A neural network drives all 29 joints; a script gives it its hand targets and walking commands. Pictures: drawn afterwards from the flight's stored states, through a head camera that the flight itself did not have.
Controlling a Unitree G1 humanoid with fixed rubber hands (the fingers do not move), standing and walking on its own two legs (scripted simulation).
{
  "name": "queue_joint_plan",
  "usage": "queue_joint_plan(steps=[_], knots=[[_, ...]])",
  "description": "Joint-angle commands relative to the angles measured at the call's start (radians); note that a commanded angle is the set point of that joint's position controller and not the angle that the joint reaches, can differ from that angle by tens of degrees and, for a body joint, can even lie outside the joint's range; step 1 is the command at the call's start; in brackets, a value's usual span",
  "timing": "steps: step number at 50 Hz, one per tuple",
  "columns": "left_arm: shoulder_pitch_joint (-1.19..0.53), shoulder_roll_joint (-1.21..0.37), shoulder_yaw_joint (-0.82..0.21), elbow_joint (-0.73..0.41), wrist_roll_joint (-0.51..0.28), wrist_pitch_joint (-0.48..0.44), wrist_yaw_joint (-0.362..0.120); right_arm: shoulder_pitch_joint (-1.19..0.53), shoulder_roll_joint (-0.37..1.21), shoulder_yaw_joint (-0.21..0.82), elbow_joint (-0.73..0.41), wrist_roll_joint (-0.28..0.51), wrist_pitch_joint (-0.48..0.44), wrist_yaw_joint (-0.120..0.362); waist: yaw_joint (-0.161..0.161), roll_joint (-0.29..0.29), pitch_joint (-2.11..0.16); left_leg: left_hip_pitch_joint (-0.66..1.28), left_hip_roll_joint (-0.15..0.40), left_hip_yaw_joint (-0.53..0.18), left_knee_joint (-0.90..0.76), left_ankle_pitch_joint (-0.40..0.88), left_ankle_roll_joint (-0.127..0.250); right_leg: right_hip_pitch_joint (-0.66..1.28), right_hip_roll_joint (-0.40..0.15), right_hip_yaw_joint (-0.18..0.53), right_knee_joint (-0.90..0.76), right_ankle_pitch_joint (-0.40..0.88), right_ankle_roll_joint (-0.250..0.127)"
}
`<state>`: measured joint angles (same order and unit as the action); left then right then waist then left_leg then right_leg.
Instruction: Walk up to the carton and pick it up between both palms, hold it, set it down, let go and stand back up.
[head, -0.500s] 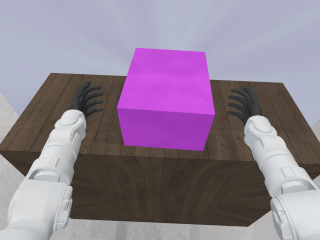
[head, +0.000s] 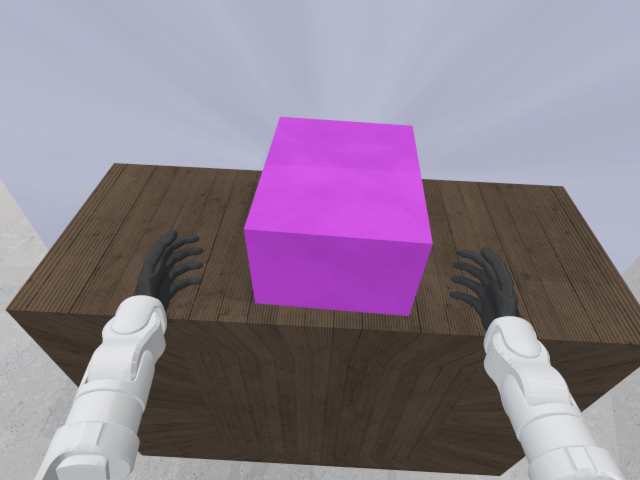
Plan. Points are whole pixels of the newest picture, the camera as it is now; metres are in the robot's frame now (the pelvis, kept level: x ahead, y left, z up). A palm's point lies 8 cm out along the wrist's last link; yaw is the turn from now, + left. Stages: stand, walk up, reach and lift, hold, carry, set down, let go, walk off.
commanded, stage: set down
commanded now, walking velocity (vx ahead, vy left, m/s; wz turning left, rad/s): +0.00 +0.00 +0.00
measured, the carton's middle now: (339, 208) +0.57 +0.01 +0.03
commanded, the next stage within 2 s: let go in 1.60 s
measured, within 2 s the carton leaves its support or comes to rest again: neither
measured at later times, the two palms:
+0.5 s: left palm (148, 352) +0.27 +0.24 +0.04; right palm (523, 374) +0.26 -0.21 +0.04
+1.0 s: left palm (151, 404) +0.23 +0.24 -0.01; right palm (525, 431) +0.22 -0.21 -0.01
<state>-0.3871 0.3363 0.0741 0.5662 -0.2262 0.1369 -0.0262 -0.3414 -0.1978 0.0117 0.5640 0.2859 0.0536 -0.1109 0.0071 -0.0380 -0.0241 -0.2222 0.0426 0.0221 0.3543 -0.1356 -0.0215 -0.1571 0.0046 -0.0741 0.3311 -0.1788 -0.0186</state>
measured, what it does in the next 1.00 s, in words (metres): stands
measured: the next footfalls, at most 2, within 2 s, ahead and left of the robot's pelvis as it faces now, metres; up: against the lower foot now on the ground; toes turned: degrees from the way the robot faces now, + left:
none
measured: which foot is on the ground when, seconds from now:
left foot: down 0.00-1.00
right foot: down 0.00-1.00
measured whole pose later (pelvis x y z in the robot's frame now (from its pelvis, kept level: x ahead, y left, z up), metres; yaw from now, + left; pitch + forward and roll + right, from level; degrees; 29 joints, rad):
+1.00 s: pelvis +0.02 +0.01 +0.00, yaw -3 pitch -4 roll +0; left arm 0.17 0.23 0.06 0.19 -0.13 0.23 -0.01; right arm 0.21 -0.21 0.01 0.21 0.16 0.11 -0.03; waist 0.03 -0.01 0.04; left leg -0.09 0.04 0.06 0.33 -0.17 -0.02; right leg -0.04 0.01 -0.01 0.30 -0.19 -0.01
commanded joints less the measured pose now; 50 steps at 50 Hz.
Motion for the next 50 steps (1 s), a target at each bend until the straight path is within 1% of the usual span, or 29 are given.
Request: queue_joint_plan(steps=[1,2,3,4,6,7,9,10,11,13,17,19,20,26,27,28,29,31,33,35,36,37,38,42,43,45,46,47,50], knots=[[-0.113,0.099,0.034,-0.316,-0.011,-0.035,0.016,-0.121,-0.132,-0.057,-0.3,0.003,-0.055,0.019,-0.01,0.067,-0.306,0.224,-0.051,-0.017,-0.009,0.247,-0.01,0.094,0.04,0.063,-0.035,0.142,0.019],[-0.305,0.157,0.043,-0.364,-0.029,-0.036,0.016,-0.277,-0.159,-0.089,-0.335,-0.007,-0.049,0.017,-0.014,0.101,-0.365,0.196,-0.057,-0.004,-0.013,0.213,-0.014,0.041,0.035,0.06,-0.038,0.103,0.021],[-0.051,0.093,0.054,-0.41,0.01,-0.029,0.019,-0.04,-0.119,-0.049,-0.325,0.007,-0.048,0.023,0.002,0.112,-0.317,0.253,-0.059,-0.007,-0.013,0.27,-0.013,0.105,0.037,0.066,-0.034,0.169,0.023],[-0.188,0.15,0.066,-0.418,0.0,-0.023,0.014,-0.161,-0.145,-0.069,-0.381,-0.007,-0.048,0.017,-0.007,0.105,-0.353,0.207,-0.06,0.005,-0.016,0.252,-0.006,0.078,0.032,0.07,-0.038,0.149,0.02],[0.029,0.113,0.078,-0.443,-0.001,-0.014,0.007,0.01,-0.122,-0.029,-0.429,0.009,-0.045,0.015,0.007,0.046,-0.304,0.242,-0.064,0.0,-0.007,0.321,-0.006,0.126,0.034,0.072,-0.036,0.251,0.025],[-0.07,0.146,0.085,-0.431,0.001,-0.002,0.0,-0.068,-0.145,-0.066,-0.411,-0.001,-0.036,0.01,-0.001,0.085,-0.289,0.234,-0.069,-0.001,-0.012,0.285,-0.006,0.093,0.025,0.08,-0.036,0.218,0.029],[0.076,0.093,0.083,-0.518,-0.007,-0.014,0.002,0.086,-0.108,-0.038,-0.468,0.006,-0.044,0.019,0.012,0.069,-0.247,0.252,-0.058,-0.002,-0.027,0.264,-0.01,0.099,0.032,0.074,-0.05,0.185,0.023],[-0.088,0.132,0.069,-0.479,-0.012,0.001,0.004,-0.073,-0.145,-0.074,-0.456,-0.023,-0.024,0.017,0.0,0.108,-0.225,0.208,-0.059,0.004,-0.032,0.192,-0.009,0.034,0.028,0.079,-0.057,0.086,0.018],[0.143,0.058,0.063,-0.501,0.009,0.0,0.005,0.141,-0.102,-0.042,-0.446,-0.006,-0.026,0.028,0.009,0.082,-0.18,0.25,-0.047,-0.003,-0.043,0.198,-0.012,0.09,0.035,0.075,-0.061,0.104,0.01],[-0.015,0.115,0.061,-0.501,-0.011,0.007,0.004,-0.005,-0.141,-0.096,-0.513,-0.039,-0.011,0.022,0.006,0.083,-0.178,0.204,-0.058,0.01,-0.046,0.143,-0.015,0.014,0.024,0.079,-0.075,0.053,0.013],[0.012,0.115,0.047,-0.51,-0.026,0.006,0.024,0.039,-0.117,-0.101,-0.552,-0.053,0.018,0.041,0.029,0.076,-0.137,0.145,-0.043,0.013,-0.062,0.027,0.0,0.001,0.019,0.091,-0.062,-0.036,0.003],[0.164,0.078,0.042,-0.575,-0.015,0.004,0.031,0.176,-0.112,-0.088,-0.595,-0.045,0.017,0.045,0.028,0.063,-0.166,0.211,-0.041,0.009,-0.051,0.11,-0.011,0.053,0.021,0.096,-0.064,0.05,0.007],[0.179,0.058,0.033,-0.484,0.003,0.02,0.017,0.185,-0.11,-0.065,-0.525,-0.055,0.027,0.046,0.022,0.071,-0.117,0.217,-0.043,0.011,-0.044,0.12,-0.011,0.025,0.017,0.097,-0.075,0.029,0.007],[0.215,0.055,0.045,-0.534,0.038,0.061,0.035,0.237,-0.132,-0.065,-0.545,-0.078,0.053,0.05,0.038,0.073,-0.125,0.19,-0.041,0.014,-0.051,0.13,-0.014,0.044,0.023,0.104,-0.072,0.055,0.002],[0.14,0.101,0.059,-0.66,-0.007,0.033,0.043,0.165,-0.127,-0.088,-0.691,-0.058,0.028,0.049,0.046,0.036,-0.205,0.178,-0.042,0.028,-0.035,0.153,-0.009,0.057,0.016,0.111,-0.062,0.099,0.016],[0.303,0.035,0.031,-0.552,0.039,0.062,0.044,0.309,-0.135,-0.052,-0.528,-0.074,0.045,0.054,0.031,0.065,-0.132,0.214,-0.041,0.025,-0.036,0.197,-0.02,0.058,0.024,0.102,-0.066,0.128,0.001],[0.251,0.071,0.053,-0.656,0.021,0.05,0.037,0.266,-0.121,-0.067,-0.653,-0.067,0.025,0.048,0.04,0.033,-0.212,0.222,-0.046,0.031,-0.024,0.227,-0.016,0.08,0.024,0.103,-0.064,0.178,0.02],[0.331,0.031,0.06,-0.451,0.069,0.091,0.009,0.324,-0.116,-0.033,-0.479,-0.09,0.057,0.044,0.021,0.023,-0.078,0.214,-0.058,0.023,-0.028,0.205,-0.012,0.037,0.014,0.104,-0.08,0.174,0.015],[0.275,0.085,0.074,-0.648,0.024,0.06,0.017,0.301,-0.118,-0.071,-0.638,-0.071,0.037,0.041,0.025,0.044,-0.151,0.219,-0.053,0.029,-0.031,0.198,-0.014,0.055,0.007,0.111,-0.072,0.181,0.02],[0.22,0.078,0.051,-0.568,0.027,0.069,0.02,0.256,-0.121,-0.08,-0.574,-0.102,0.052,0.048,0.019,0.065,-0.084,0.186,-0.051,0.027,-0.043,0.105,-0.017,-0.016,0.008,0.102,-0.084,0.06,0.009],[0.293,0.063,0.059,-0.645,0.036,0.055,0.032,0.329,-0.098,-0.07,-0.627,-0.088,0.043,0.055,0.039,0.061,-0.111,0.212,-0.048,0.025,-0.049,0.122,-0.022,0.016,0.011,0.099,-0.084,0.075,0.014],[0.313,0.034,0.037,-0.491,0.067,0.076,0.023,0.338,-0.114,-0.059,-0.517,-0.117,0.056,0.061,0.012,0.058,-0.04,0.197,-0.041,0.023,-0.051,0.093,-0.018,-0.01,0.011,0.099,-0.094,0.031,0.007],[0.325,0.044,0.053,-0.556,0.067,0.071,0.024,0.345,-0.104,-0.071,-0.561,-0.113,0.051,0.062,0.034,0.048,-0.061,0.212,-0.045,0.031,-0.06,0.079,-0.014,0.017,0.007,0.106,-0.098,0.042,0.012],[0.416,0.037,0.041,-0.588,0.086,0.067,0.02,0.427,-0.12,-0.062,-0.569,-0.123,0.032,0.063,0.019,0.059,-0.087,0.264,-0.05,0.029,-0.032,0.212,-0.024,0.056,0.016,0.098,-0.085,0.166,0.016],[0.396,0.03,0.038,-0.471,0.098,0.081,0.009,0.405,-0.115,-0.05,-0.48,-0.14,0.04,0.066,0.011,0.055,-0.043,0.237,-0.047,0.031,-0.037,0.161,-0.017,0.02,0.017,0.091,-0.092,0.107,0.008],[0.439,0.037,0.039,-0.622,0.078,0.051,0.019,0.453,-0.116,-0.056,-0.591,-0.111,0.012,0.072,0.027,0.082,-0.112,0.277,-0.046,0.02,-0.031,0.252,-0.022,0.055,0.02,0.092,-0.088,0.179,0.012],[0.488,-0.01,0.017,-0.43,0.127,0.078,0.008,0.476,-0.139,-0.031,-0.393,-0.147,0.027,0.08,0.01,0.095,-0.013,0.273,-0.051,0.025,-0.024,0.24,-0.039,0.002,0.027,0.084,-0.097,0.133,-0.006],[0.437,0.033,0.042,-0.596,0.1,0.05,0.012,0.433,-0.121,-0.057,-0.573,-0.126,-0.001,0.081,0.029,0.049,-0.094,0.267,-0.044,0.025,-0.032,0.205,-0.024,0.042,0.025,0.087,-0.091,0.116,0.004],[0.472,-0.014,-0.004,-0.468,0.123,0.058,0.025,0.453,-0.137,-0.067,-0.452,-0.182,0.001,0.093,0.014,0.042,0.031,0.224,-0.04,0.026,-0.048,0.134,-0.022,-0.005,0.027,0.083,-0.1,0.053,-0.005]])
